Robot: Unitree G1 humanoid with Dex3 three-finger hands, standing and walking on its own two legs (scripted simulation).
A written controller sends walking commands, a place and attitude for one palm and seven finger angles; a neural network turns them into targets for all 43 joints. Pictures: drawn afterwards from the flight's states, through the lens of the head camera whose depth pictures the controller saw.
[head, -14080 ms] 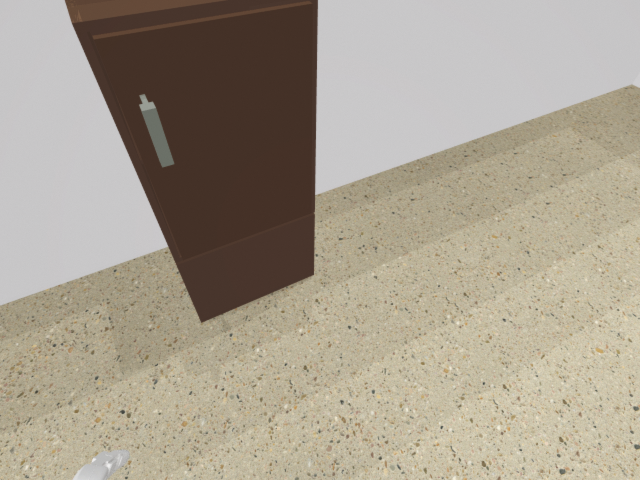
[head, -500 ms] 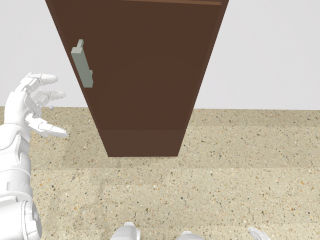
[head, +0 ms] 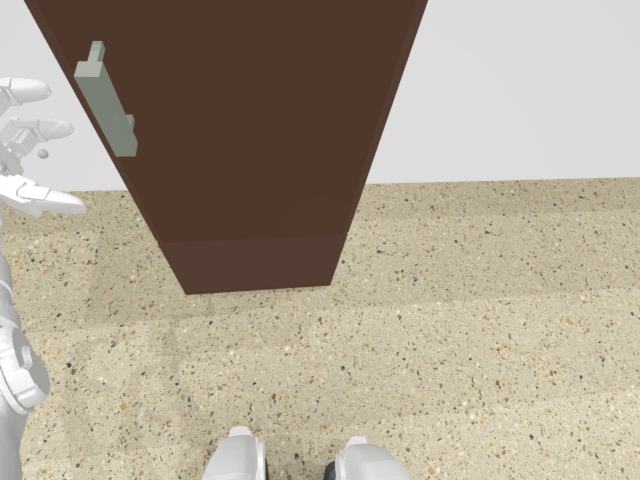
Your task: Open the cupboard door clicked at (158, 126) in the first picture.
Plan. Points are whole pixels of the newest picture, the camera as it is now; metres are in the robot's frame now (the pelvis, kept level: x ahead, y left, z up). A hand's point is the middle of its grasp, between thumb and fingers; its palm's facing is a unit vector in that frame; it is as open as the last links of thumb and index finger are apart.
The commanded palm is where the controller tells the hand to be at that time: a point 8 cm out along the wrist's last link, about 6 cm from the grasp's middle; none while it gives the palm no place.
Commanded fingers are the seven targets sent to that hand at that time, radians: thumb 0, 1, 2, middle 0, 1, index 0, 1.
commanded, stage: move the hooked fingers beside the handle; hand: left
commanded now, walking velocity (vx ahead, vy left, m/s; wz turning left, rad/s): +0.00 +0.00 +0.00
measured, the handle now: (112, 101) +0.56 +0.25 +0.08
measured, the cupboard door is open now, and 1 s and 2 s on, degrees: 0 0 0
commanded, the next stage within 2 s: slide the fingers in behind the handle in 1.16 s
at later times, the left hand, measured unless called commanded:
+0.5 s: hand (46, 117) +0.51 +0.31 +0.10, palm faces +0.07 -1.00 -0.01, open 14.0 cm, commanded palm +0.50 +0.34 +0.09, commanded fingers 0.00 -0.50 0.30 -0.30 -1.20 -0.30 -1.20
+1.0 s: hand (40, 129) +0.50 +0.32 +0.09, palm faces +0.08 -1.00 +0.00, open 14.0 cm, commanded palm +0.49 +0.34 +0.08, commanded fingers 0.00 -0.50 0.30 -0.30 -1.20 -0.30 -1.20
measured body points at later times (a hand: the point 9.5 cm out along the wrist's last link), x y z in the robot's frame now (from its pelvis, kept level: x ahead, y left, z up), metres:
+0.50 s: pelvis +0.00 +0.01 -0.01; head +0.15 +0.04 +0.41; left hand +0.51 +0.36 +0.10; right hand -0.01 -0.27 -0.10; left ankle +0.03 +0.09 -0.68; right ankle +0.00 -0.12 -0.68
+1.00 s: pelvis +0.00 +0.01 -0.01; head +0.15 +0.06 +0.42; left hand +0.49 +0.37 +0.09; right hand +0.01 -0.26 -0.10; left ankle +0.03 +0.09 -0.68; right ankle +0.00 -0.12 -0.68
